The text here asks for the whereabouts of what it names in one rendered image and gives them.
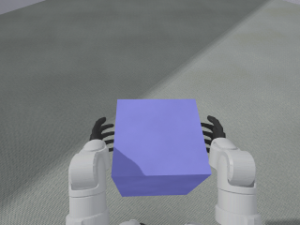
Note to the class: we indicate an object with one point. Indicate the right robot forearm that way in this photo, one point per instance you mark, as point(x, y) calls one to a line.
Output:
point(236, 182)

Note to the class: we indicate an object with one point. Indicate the right robot hand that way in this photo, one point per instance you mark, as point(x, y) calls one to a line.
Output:
point(216, 128)

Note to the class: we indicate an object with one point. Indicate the left robot hand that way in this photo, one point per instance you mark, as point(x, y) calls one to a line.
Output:
point(98, 128)

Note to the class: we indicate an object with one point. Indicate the carton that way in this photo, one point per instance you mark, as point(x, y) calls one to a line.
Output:
point(158, 147)

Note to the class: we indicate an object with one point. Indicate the left robot forearm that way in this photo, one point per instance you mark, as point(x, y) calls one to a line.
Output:
point(87, 185)

